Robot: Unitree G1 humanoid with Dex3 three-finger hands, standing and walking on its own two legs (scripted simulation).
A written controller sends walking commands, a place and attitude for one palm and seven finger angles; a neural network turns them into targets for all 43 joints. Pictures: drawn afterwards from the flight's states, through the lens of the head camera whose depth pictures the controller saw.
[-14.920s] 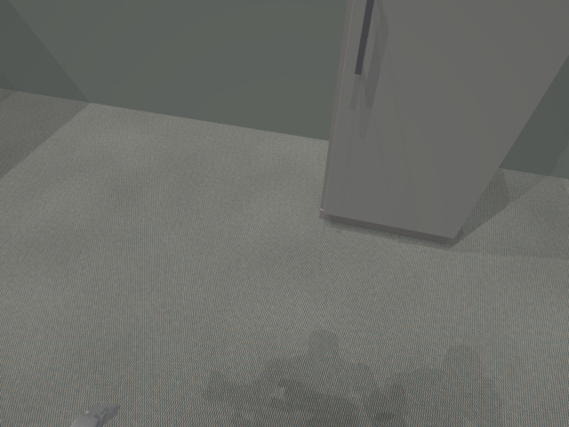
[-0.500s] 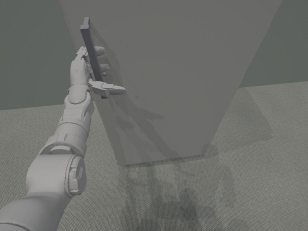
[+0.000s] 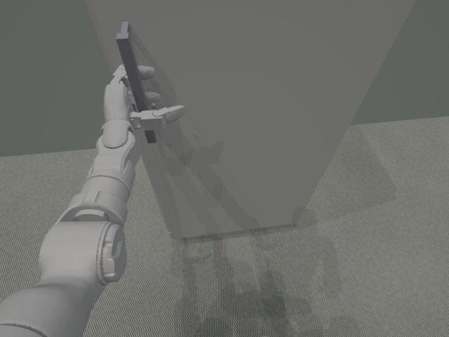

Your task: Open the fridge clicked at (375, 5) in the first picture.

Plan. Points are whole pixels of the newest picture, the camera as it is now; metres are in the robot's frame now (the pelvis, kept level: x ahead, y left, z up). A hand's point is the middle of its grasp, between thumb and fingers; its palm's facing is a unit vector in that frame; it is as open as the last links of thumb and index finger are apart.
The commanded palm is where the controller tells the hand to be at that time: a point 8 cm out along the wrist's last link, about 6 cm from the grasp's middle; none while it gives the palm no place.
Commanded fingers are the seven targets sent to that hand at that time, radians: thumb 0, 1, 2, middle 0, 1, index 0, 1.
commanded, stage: grip the handle and tug to test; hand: left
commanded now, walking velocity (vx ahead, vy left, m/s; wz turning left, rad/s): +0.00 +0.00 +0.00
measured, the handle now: (140, 90) +0.54 +0.14 +0.14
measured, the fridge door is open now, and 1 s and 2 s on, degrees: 0 0 16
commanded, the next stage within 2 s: pull the door a little, standing still in 1.06 s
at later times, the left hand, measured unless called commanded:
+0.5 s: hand (152, 105) +0.49 +0.11 +0.14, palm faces +0.11 -0.99 -0.01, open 5.2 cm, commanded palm +0.46 +0.16 +0.15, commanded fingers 0.00 0.90 0.90 -0.45 -1.40 -0.45 -1.40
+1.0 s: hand (152, 107) +0.48 +0.11 +0.14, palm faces +0.11 -0.99 +0.00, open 5.4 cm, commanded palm +0.43 +0.16 +0.15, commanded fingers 0.00 0.90 0.90 -0.45 -1.40 -0.45 -1.40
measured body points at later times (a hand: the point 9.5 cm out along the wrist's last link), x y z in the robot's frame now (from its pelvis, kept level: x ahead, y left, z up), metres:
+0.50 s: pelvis +0.00 +0.00 +0.00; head +0.05 -0.01 +0.45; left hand +0.48 +0.17 +0.15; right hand +0.06 -0.26 -0.12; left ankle +0.00 +0.12 -0.72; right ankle +0.02 -0.11 -0.72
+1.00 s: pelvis +0.02 +0.00 +0.01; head +0.05 -0.01 +0.46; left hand +0.47 +0.17 +0.15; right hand +0.08 -0.26 -0.11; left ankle +0.00 +0.12 -0.72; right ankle +0.02 -0.11 -0.72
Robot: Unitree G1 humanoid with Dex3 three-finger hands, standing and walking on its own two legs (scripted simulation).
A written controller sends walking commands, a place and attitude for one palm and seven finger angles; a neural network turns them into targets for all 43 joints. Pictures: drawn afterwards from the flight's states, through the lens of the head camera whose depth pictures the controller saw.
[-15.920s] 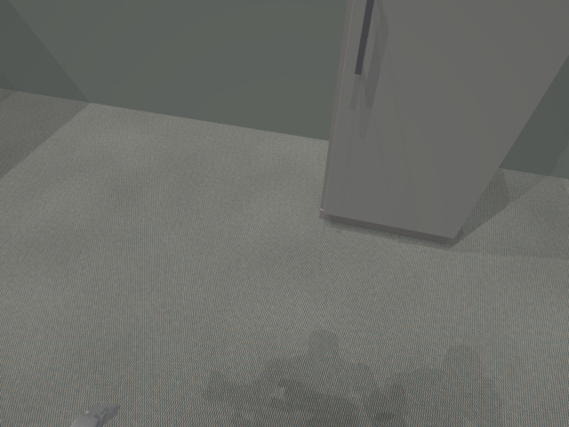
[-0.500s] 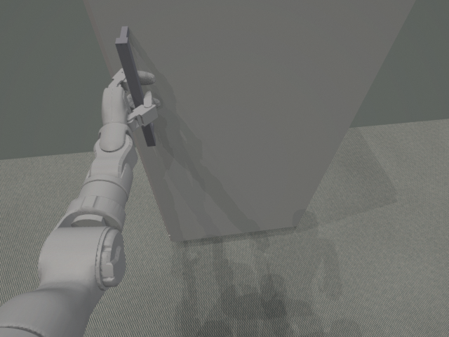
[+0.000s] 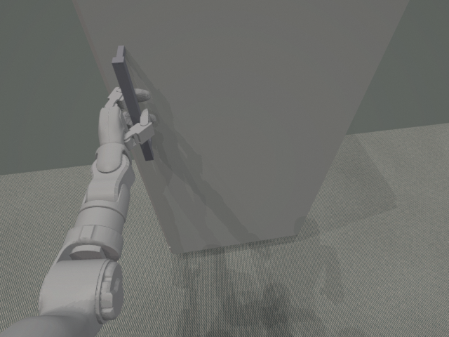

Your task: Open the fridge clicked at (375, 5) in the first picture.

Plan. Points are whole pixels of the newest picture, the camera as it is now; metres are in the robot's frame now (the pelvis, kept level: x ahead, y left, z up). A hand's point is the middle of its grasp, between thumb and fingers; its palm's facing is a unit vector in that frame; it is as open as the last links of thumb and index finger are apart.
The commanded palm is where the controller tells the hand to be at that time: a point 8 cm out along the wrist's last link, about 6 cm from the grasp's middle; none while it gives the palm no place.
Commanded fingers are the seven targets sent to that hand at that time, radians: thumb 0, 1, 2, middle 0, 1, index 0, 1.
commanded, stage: grip the handle and tug to test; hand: left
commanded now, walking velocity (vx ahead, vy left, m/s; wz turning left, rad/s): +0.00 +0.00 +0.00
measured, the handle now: (137, 110) +0.51 +0.16 +0.13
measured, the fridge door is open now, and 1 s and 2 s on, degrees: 0 16 48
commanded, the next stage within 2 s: pull the door a little, standing still in 0.06 s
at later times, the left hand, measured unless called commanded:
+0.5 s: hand (149, 129) +0.45 +0.13 +0.14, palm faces +0.13 -0.99 +0.01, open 5.8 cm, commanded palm +0.38 +0.17 +0.14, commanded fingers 0.00 0.90 0.90 -0.45 -1.40 -0.45 -1.40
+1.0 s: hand (162, 186) +0.33 +0.09 +0.13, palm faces +0.00 -0.98 -0.20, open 5.9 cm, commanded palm +0.30 +0.14 +0.14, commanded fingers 0.00 0.90 0.90 -0.45 -1.40 -0.45 -1.40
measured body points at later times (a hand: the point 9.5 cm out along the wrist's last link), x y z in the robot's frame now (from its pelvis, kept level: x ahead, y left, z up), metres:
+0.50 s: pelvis +0.03 +0.00 +0.01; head +0.05 -0.01 +0.46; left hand +0.43 +0.18 +0.14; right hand +0.15 -0.24 -0.10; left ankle -0.02 +0.12 -0.72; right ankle +0.00 -0.11 -0.73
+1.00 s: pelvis +0.05 -0.01 +0.01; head +0.06 -0.05 +0.46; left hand +0.32 +0.14 +0.14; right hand +0.25 -0.22 -0.08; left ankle -0.02 +0.13 -0.72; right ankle +0.01 -0.11 -0.72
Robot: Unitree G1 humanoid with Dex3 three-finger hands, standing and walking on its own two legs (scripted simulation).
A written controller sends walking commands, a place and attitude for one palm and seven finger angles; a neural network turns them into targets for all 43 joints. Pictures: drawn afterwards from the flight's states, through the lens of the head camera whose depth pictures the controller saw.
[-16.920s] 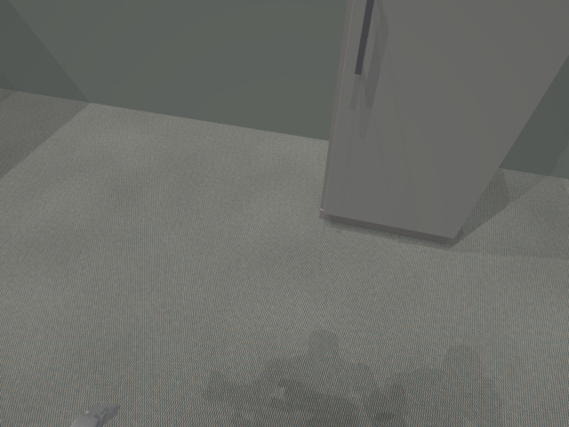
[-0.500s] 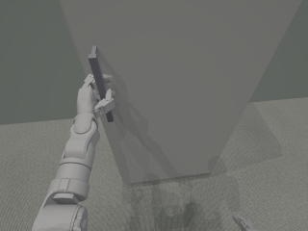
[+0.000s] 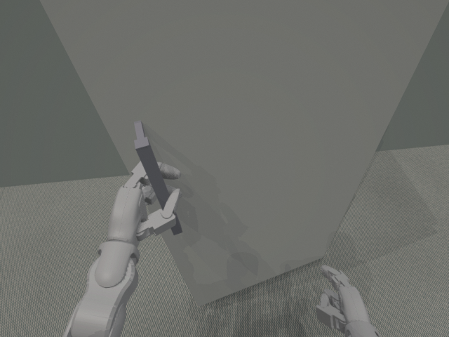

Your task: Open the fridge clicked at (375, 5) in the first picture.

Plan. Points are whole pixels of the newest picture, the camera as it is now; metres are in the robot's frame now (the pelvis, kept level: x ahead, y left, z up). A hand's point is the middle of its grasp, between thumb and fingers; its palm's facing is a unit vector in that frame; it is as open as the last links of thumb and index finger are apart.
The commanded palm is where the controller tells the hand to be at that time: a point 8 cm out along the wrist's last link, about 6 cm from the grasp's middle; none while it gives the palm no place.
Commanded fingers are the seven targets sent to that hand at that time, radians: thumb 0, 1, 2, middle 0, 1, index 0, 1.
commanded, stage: walk backward, drawing the door open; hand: left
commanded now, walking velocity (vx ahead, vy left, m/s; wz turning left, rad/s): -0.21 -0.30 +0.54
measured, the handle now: (160, 185) +0.34 +0.12 +0.12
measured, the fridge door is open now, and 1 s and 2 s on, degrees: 16 48 85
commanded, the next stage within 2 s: stop walking and hold the door back in 1.74 s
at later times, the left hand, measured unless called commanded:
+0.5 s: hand (217, 283) +0.18 +0.02 +0.12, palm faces +0.11 -0.98 -0.16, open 6.2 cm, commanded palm +0.14 +0.06 +0.13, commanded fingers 0.00 0.90 0.90 -0.45 -1.40 -0.45 -1.40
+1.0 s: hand out of the picture +0.09 -0.12 +0.12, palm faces +0.51 -0.84 -0.15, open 6.3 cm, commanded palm +0.04 -0.09 +0.12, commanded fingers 0.00 0.90 0.90 -0.45 -1.40 -0.45 -1.40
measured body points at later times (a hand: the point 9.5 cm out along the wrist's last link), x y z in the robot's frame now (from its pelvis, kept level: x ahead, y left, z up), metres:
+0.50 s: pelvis -0.07 -0.12 -0.02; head -0.02 -0.12 +0.43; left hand +0.17 +0.07 +0.13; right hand +0.15 -0.28 -0.12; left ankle -0.05 +0.04 -0.74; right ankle -0.04 -0.18 -0.69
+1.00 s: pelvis -0.08 -0.35 -0.02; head -0.04 -0.32 +0.42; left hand +0.05 -0.08 +0.13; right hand +0.20 -0.40 -0.12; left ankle -0.14 -0.14 -0.73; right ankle +0.06 -0.42 -0.74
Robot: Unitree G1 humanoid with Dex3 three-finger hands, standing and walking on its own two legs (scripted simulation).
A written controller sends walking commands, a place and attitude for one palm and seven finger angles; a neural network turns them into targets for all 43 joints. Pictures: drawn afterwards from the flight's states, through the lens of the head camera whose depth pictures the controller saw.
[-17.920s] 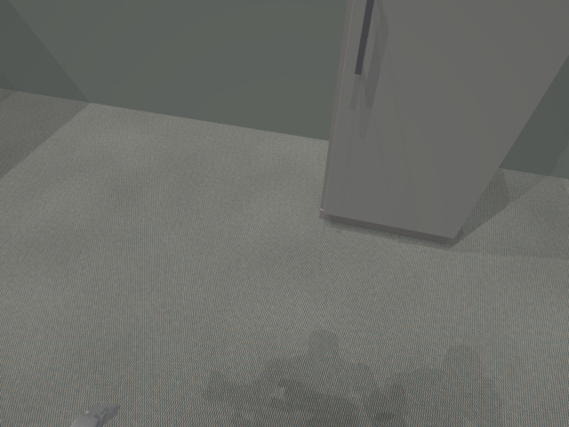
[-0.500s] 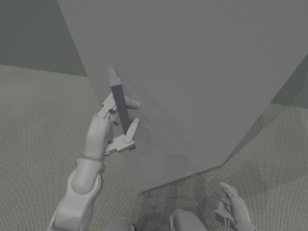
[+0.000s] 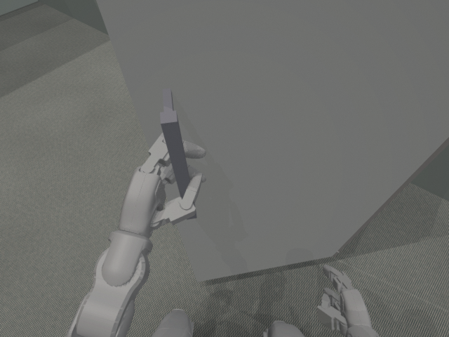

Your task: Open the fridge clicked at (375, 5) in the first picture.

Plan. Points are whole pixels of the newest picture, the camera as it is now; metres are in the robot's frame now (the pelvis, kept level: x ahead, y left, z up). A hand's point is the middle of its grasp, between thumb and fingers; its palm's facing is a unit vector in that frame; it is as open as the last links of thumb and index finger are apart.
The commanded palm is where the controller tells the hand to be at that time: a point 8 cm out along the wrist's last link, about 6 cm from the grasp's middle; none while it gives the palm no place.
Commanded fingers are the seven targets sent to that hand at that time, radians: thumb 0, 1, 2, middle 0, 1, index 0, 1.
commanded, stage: walk backward, drawing the door open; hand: left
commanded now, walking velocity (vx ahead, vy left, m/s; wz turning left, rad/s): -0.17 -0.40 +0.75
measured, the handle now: (181, 166) +0.33 +0.09 +0.15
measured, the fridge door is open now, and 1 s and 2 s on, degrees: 48 85 83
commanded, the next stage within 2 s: stop walking and hold the door back in 0.74 s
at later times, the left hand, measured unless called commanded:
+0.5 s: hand (266, 326) +0.13 -0.03 +0.14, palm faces +0.38 -0.91 -0.19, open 6.3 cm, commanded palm +0.08 +0.00 +0.15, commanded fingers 0.00 0.90 0.90 -0.45 -1.40 -0.45 -1.40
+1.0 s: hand out of the picture +0.03 -0.16 +0.14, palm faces +0.76 -0.60 -0.24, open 6.1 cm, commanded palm +0.00 -0.10 +0.13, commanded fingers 0.00 0.90 0.90 -0.45 -1.40 -0.45 -1.40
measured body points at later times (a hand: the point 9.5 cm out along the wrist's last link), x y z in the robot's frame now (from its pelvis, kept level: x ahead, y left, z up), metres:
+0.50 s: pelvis -0.08 -0.23 +0.00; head -0.03 -0.23 +0.45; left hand +0.11 +0.02 +0.15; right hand +0.18 -0.37 -0.10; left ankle -0.12 -0.07 -0.64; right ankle +0.04 -0.31 -0.71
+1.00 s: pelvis -0.07 -0.46 +0.01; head -0.05 -0.48 +0.46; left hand -0.01 -0.13 +0.16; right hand +0.23 -0.50 -0.09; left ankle -0.16 -0.36 -0.62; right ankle +0.08 -0.49 -0.71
